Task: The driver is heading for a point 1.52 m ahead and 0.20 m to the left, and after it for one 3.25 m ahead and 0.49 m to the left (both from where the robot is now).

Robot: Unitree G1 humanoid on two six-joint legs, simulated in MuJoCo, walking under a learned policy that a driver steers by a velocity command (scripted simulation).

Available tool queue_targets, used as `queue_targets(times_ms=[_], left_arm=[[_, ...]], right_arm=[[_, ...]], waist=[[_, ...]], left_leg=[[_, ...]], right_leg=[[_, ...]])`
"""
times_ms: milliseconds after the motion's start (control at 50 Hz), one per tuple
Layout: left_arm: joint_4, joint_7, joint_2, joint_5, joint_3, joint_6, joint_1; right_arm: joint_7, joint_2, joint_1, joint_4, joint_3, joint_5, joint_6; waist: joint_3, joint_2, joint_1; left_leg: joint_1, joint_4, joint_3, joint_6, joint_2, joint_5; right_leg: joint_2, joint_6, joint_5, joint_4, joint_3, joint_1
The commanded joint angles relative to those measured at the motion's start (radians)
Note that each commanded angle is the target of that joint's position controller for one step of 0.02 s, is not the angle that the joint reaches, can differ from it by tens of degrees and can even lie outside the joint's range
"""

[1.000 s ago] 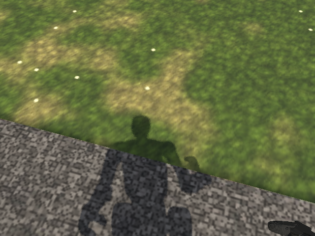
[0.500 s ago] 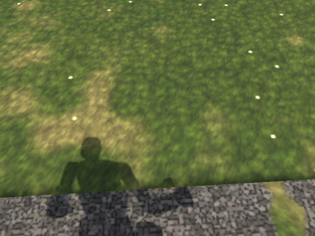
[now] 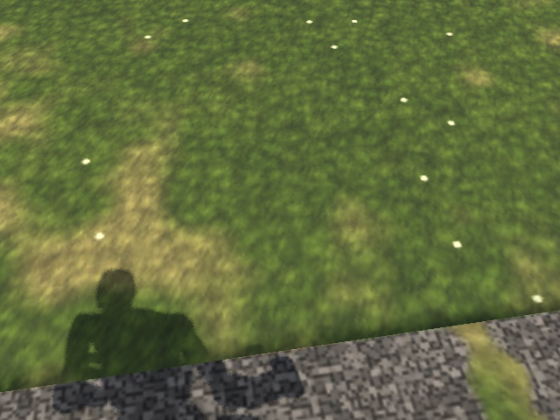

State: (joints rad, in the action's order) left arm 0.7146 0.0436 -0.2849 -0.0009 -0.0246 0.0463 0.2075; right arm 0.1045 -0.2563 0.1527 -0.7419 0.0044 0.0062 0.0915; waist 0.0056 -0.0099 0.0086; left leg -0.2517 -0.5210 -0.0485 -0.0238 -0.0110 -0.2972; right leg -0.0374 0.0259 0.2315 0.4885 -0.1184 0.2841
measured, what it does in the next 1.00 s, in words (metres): lifts its right foot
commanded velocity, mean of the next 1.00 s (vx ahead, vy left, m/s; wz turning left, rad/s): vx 0.08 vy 0.00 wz -0.02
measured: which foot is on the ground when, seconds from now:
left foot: down 0.00-1.00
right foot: down 0.00-0.72, up 0.74-1.00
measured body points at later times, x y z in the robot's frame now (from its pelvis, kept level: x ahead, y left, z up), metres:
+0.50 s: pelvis +0.01 +0.02 +0.00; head +0.03 +0.03 +0.45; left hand +0.12 +0.29 -0.12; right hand +0.19 -0.24 -0.09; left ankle -0.01 +0.10 -0.74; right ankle +0.02 -0.14 -0.74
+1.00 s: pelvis +0.09 -0.02 +0.01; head +0.10 -0.02 +0.46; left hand +0.25 +0.23 -0.10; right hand +0.07 -0.28 -0.13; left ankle -0.02 +0.10 -0.74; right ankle +0.14 -0.14 -0.72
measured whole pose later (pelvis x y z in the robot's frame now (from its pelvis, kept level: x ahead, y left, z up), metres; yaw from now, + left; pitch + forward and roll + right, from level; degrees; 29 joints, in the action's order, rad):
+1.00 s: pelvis +0.09 -0.02 +0.01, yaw +0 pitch -1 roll +0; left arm 0.83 0.06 -0.26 0.06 -0.02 0.07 0.14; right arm 0.00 -0.26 0.41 -0.93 -0.01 -0.06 0.07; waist 0.04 -0.01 -0.06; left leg 0.08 -0.24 -0.04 -0.03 -0.02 -0.30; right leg 0.03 -0.06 0.21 0.54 0.03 0.31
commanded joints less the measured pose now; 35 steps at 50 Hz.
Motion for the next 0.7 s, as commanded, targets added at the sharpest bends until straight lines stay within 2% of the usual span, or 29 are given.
queue_targets(times_ms=[20, 60, 160, 300, 660, 680, 700], left_arm=[[-0.056, -0.012, -0.118, -0.006, -0.033, 0.016, -0.002], [-0.044, -0.011, -0.120, -0.006, -0.032, 0.015, 0.011], [-0.030, -0.009, -0.134, -0.002, -0.031, 0.015, 0.014], [-0.009, -0.007, -0.144, -0.002, -0.025, 0.011, 0.017], [0.054, -0.007, -0.155, -0.001, -0.022, 0.001, -0.038], [0.067, -0.008, -0.153, 0.000, -0.022, -0.003, -0.024], [0.074, -0.013, -0.163, 0.007, -0.027, -0.008, -0.019]], right_arm=[[-0.001, -0.144, -0.055, 0.075, -0.045, 0.004, 0.019], [0.002, -0.138, -0.066, 0.076, -0.045, 0.004, 0.016], [-0.002, -0.148, -0.082, 0.070, -0.055, -0.005, 0.014], [-0.006, -0.162, -0.096, 0.052, -0.064, -0.008, 0.012], [-0.011, -0.190, -0.064, -0.030, -0.072, -0.007, 0.008], [-0.013, -0.187, -0.044, -0.041, -0.071, -0.006, 0.005], [-0.020, -0.207, -0.010, -0.053, -0.081, -0.010, 0.000]], waist=[[-0.051, -0.034, 0.006], [-0.053, -0.032, 0.007], [-0.063, -0.027, 0.002], [-0.063, -0.020, 0.008], [-0.044, -0.002, 0.015], [-0.038, -0.007, 0.013], [-0.007, -0.019, -0.001]], left_leg=[[0.100, 0.106, 0.145, -0.088, -0.139, 0.186], [0.118, 0.093, 0.133, -0.077, -0.126, 0.209], [0.155, 0.063, 0.108, -0.059, -0.102, 0.273], [0.154, 0.058, 0.101, -0.043, -0.079, 0.290], [0.139, 0.102, 0.110, -0.031, -0.055, 0.279], [0.139, 0.132, 0.122, -0.036, -0.060, 0.172], [0.136, 0.178, 0.146, -0.057, -0.069, -0.025]], right_leg=[[0.041, 0.002, -0.096, -0.053, 0.000, 0.044], [0.042, 0.004, -0.111, -0.062, 0.005, 0.043], [0.044, 0.001, -0.143, -0.072, 0.008, 0.045], [0.051, 0.003, -0.149, -0.076, 0.013, 0.022], [0.064, 0.013, -0.142, -0.078, 0.031, -0.039], [0.063, 0.014, -0.077, -0.090, 0.032, -0.038], [0.054, 0.007, 0.022, -0.083, 0.039, -0.009]])
Velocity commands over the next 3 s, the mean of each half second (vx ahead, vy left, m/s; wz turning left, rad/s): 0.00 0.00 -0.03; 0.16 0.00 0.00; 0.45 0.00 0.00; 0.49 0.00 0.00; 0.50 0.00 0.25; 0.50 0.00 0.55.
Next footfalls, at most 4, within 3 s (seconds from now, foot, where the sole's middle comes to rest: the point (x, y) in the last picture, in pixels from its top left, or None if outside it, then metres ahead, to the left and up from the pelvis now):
1.04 right None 0.18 -0.15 -0.77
1.50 left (268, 412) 0.51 0.07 -0.77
2.16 right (362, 306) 0.91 -0.21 -0.96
2.58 left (273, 237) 1.18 0.07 -0.96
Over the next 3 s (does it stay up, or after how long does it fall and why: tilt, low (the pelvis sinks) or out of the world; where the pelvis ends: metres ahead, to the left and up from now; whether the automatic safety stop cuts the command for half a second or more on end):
stays up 1.25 0.01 -0.19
